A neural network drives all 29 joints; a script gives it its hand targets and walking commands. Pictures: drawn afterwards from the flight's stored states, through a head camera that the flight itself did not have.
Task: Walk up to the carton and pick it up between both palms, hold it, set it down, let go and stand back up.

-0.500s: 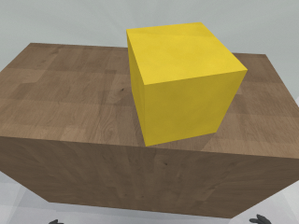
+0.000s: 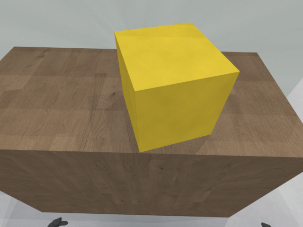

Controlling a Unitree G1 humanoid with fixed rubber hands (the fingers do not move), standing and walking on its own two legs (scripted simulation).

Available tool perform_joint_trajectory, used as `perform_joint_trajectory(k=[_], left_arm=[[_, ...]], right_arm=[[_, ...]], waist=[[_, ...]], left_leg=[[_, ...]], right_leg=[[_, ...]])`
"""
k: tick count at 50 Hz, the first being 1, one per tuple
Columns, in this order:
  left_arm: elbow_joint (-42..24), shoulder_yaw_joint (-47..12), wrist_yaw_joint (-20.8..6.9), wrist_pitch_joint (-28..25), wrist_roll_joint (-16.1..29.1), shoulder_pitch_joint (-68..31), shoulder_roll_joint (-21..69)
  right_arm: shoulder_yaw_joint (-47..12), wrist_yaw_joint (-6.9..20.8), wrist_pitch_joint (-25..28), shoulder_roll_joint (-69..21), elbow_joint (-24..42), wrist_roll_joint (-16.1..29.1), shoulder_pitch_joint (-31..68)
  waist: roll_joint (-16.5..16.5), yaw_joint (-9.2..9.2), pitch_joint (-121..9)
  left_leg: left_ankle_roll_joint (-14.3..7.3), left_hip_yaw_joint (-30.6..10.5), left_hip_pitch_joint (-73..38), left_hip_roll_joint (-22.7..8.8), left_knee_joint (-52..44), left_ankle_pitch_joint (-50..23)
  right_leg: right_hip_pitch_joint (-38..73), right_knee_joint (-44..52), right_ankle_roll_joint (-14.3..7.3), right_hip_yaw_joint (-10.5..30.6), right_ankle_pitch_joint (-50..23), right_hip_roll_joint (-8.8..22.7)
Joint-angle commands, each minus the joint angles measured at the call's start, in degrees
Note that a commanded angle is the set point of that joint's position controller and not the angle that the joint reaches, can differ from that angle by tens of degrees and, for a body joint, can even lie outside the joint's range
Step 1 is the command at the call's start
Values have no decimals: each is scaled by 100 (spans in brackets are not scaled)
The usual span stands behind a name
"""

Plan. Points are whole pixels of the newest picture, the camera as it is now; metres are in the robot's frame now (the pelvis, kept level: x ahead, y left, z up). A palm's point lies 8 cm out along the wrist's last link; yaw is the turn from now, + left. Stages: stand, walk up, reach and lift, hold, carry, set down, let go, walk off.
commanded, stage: walk up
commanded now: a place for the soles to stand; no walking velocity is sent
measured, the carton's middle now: (165, 86) +0.46 -0.02 +0.14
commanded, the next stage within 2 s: stand in 1.22 s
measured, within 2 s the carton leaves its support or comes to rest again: neither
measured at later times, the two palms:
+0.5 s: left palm out of the picture +0.14 +0.26 -0.08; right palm out of the picture +0.09 -0.32 -0.09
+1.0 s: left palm out of the picture +0.13 +0.24 -0.08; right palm out of the picture +0.06 -0.36 -0.09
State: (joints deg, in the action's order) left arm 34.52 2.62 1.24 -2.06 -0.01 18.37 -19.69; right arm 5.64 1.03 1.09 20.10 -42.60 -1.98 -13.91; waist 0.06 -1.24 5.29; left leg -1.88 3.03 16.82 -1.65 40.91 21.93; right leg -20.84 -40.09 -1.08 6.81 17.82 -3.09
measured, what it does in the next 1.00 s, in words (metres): stands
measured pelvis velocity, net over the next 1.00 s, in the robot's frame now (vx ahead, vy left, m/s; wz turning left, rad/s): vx -0.01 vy -0.04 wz -0.06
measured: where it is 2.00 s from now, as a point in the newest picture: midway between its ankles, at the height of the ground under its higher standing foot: outside the picture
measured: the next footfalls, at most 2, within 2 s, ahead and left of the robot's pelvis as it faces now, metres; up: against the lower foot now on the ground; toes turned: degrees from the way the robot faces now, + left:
none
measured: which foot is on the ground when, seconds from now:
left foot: down 0.00-1.00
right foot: down 0.00-1.00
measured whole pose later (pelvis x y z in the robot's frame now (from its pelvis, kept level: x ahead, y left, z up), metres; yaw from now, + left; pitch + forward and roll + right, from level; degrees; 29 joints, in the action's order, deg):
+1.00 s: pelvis -0.01 -0.04 -0.01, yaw -4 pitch -3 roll +0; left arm 34.7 4.6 0.1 -0.9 0.0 14.5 -20.3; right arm 5.6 -0.4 0.7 20.8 -42.5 -1.4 -13.3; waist 0.8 -1.1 5.6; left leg -1.1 1.6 19.5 -3.8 48.0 28.1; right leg -21.8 -41.4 -0.6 7.5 15.9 -3.7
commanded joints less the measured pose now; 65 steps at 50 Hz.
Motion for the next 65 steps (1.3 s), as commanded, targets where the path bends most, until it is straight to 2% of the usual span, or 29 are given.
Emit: perform_joint_trajectory(k=[1,3,5,7,10,12,14,18,22,25,27,29,31,33,35,38,40,42,45,46,47,48,49,50,54,57,59,60,65], left_arm=[[70,295,27,-76,-119,-4,-1297],[188,310,-8,-195,-159,215,-1265],[176,403,27,-290,-223,373,-1557],[40,346,46,-285,-208,66,-1674],[-76,191,54,-214,-142,-511,-1303],[-70,186,37,-172,-109,-465,-1125],[129,214,41,-133,-113,-302,-1222],[168,283,22,-211,-191,-75,-1420],[109,296,62,-218,-210,-268,-1653],[-42,161,35,-169,-188,-756,-1274],[83,202,21,-141,-164,-568,-1213],[145,227,43,-139,-134,-335,-1223],[217,224,29,-204,-144,-122,-1275],[-1,360,-48,-110,-245,-358,-1628],[-130,336,-38,-14,-219,-477,-1569],[-350,292,-65,96,-238,-827,-1390],[-249,342,-50,174,-225,-647,-1360],[-280,439,-97,208,-182,-566,-1412],[35,490,-185,53,-147,61,-1213],[165,570,-172,-16,-166,139,-1254],[166,622,-140,-63,-260,185,-1489],[44,634,-91,-124,-286,59,-1778],[-51,582,-80,-120,-277,-244,-1785],[-124,561,-78,-76,-268,-508,-1762],[-117,378,-9,-11,-210,-721,-1431],[-120,249,-76,94,-167,-990,-1199],[3,305,-31,139,-125,-868,-1232],[15,349,-11,137,-95,-713,-1357],[285,446,-83,-100,-175,-87,-1238]], right_arm=[[294,-125,220,1708,401,-27,333],[202,-101,189,1486,426,-4,491],[177,-110,159,1199,512,55,250],[186,-136,74,1082,429,107,149],[175,-123,159,1147,217,10,-72],[296,-128,242,1598,221,-35,-82],[284,-125,235,1596,287,11,184],[225,-121,145,1387,395,51,347],[134,-98,40,1044,255,62,79],[202,-98,133,1245,139,-8,-180],[238,-109,226,1544,167,-18,39],[246,-121,224,1567,202,-26,205],[197,-129,198,1450,272,30,417],[280,-204,167,1574,260,140,232],[282,-268,139,1496,229,206,71],[397,-310,134,1742,211,92,-342],[478,-324,171,2013,306,77,-70],[418,-326,190,2004,417,77,69],[314,-270,153,1799,518,-26,499],[228,-236,118,1570,507,-22,330],[190,-234,100,1283,538,37,145],[112,-210,54,1085,652,92,90],[177,-242,-17,1199,514,108,159],[192,-249,-37,1262,427,131,112],[216,-141,58,1144,154,77,-392],[251,-177,59,1151,-80,-32,-434],[338,-184,182,1829,42,-80,-102],[335,-160,194,1886,167,-78,211],[137,-118,177,1483,246,-10,373]], waist=[[-324,67,64],[-343,231,-343],[150,76,-1209],[721,-51,-889],[394,-251,-822],[-64,-167,-850],[-159,-32,-694],[-3,51,-942],[739,-115,-653],[347,-326,-709],[-125,-162,-734],[-151,-38,-670],[-346,59,-974],[515,-41,-1034],[588,-77,-1055],[137,-311,-778],[-496,-128,-238],[-377,81,165],[-816,361,-130],[-516,226,-417],[79,201,-760],[758,77,-995],[646,142,-964],[694,51,-476],[688,-100,-583],[660,-231,-347],[-797,-220,-21],[-802,-82,28],[-738,221,-574]], left_leg=[[-1150,-1993,363,-1854,-2046,351],[-597,-970,134,-1114,-1060,-787],[-131,-277,231,-416,85,-804],[-42,-480,446,139,176,1100],[-112,-472,-536,-83,-962,-146],[-544,-1349,-768,-953,-1371,-821],[-842,-1373,-654,-1292,-1224,-1227],[-327,-526,6,-599,-619,-811],[-57,-428,136,225,-87,1004],[-228,-736,-722,-183,-1097,251],[-644,-1579,-650,-1015,-1621,-106],[-915,-1477,-678,-1338,-1279,-1061],[-537,-790,-598,-902,-753,-1473],[-253,-518,-320,-453,-124,-1671],[-249,-412,-595,-211,139,-1355],[-587,-1098,-784,-768,-690,-1009],[-1364,-1971,-441,-1974,-1364,-1877],[-1806,-2253,73,-2510,-1524,-2649],[-745,-621,387,-1179,-539,-2065],[-470,-231,442,-725,-19,-1637],[-222,-84,778,-489,819,-1249],[-12,-141,1203,107,1137,904],[2,-636,750,65,1571,1801],[2,-721,632,20,1609,1649],[-42,-330,-56,74,260,427],[-128,-415,-931,66,-1146,69],[-833,-2781,191,-1604,-2443,1370],[-1194,-2825,578,-1976,-2512,1218],[-487,-978,345,-828,-901,-1089]], right_leg=[[-399,-539,-133,-246,889,59],[350,497,-281,-36,-247,111],[1152,838,-645,1224,-1868,777],[838,1051,-1304,2478,-2021,1411],[117,567,-817,1374,-2354,932],[-316,-65,-323,411,-1463,196],[-176,-116,-205,5,-668,165],[647,384,-491,431,-1601,310],[256,1327,-1204,2376,-1068,1270],[-462,867,-609,1365,-862,725],[-378,34,-221,358,-764,49],[-237,-86,-179,-13,-733,75],[320,424,-324,223,-1491,241],[462,272,-695,741,-3233,439],[168,218,-884,1039,-3596,678],[-529,-282,-572,685,-2402,288],[-934,-1343,-135,-48,-287,-52],[-1029,-1904,-107,-75,1643,134],[360,483,-285,-528,360,49],[861,868,-295,-234,-395,-94],[1177,1024,-511,786,-1008,356],[1055,1579,-973,2609,-1079,1372],[396,1905,-1394,3054,-178,1762],[-151,2101,-1418,2951,654,1642],[-187,1338,-1029,1718,-675,1049],[-1008,1217,-613,1328,912,781],[-957,-589,-165,195,1182,-268],[-732,-1177,-108,46,1338,-221],[935,954,-246,-239,-153,-6]])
